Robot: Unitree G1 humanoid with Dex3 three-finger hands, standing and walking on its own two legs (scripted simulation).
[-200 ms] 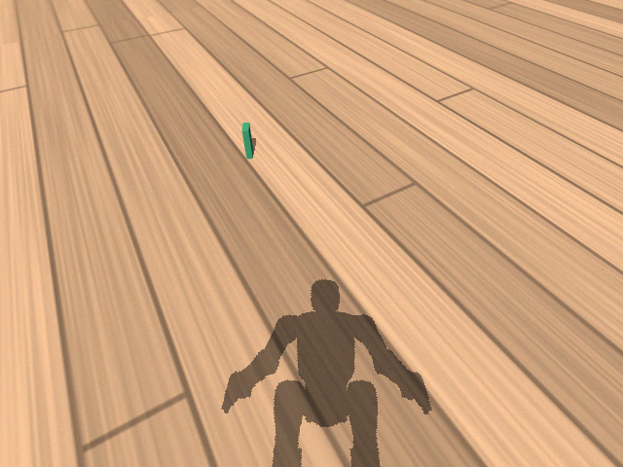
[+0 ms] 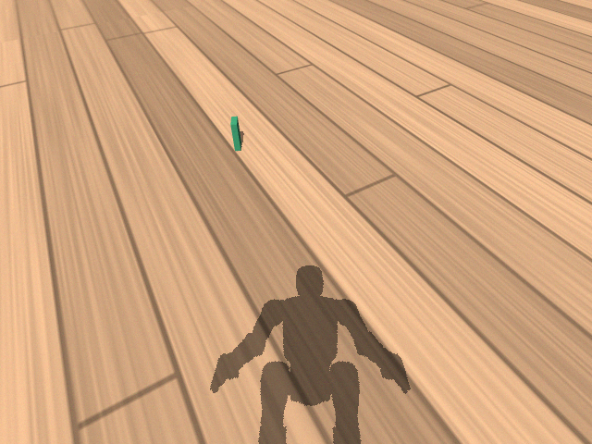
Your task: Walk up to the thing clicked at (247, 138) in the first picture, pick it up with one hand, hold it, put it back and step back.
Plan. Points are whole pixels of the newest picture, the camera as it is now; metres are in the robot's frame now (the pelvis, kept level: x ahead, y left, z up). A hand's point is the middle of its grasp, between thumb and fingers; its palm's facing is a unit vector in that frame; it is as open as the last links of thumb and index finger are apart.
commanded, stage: stand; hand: left
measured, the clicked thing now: (236, 134) +1.81 +0.38 -0.69
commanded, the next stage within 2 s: walk up in 0.92 s
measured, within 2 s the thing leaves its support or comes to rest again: neither
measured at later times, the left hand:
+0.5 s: hand out of the picture +0.08 +0.25 -0.16, palm faces -0.02 -0.94 -0.33, open 7.4 cm
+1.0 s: hand out of the picture +0.09 +0.25 -0.15, palm faces +0.01 -0.95 -0.33, open 7.4 cm
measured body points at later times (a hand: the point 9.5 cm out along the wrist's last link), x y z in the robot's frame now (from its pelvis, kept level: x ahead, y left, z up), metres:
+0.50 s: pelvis +0.01 +0.00 +0.00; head +0.02 +0.00 +0.45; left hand +0.08 +0.29 -0.13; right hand +0.08 -0.30 -0.13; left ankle +0.01 +0.12 -0.75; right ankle +0.00 -0.12 -0.75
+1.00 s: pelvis +0.02 +0.00 +0.00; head +0.02 -0.01 +0.45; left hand +0.09 +0.30 -0.13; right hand +0.09 -0.31 -0.13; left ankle +0.00 +0.12 -0.74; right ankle +0.00 -0.12 -0.74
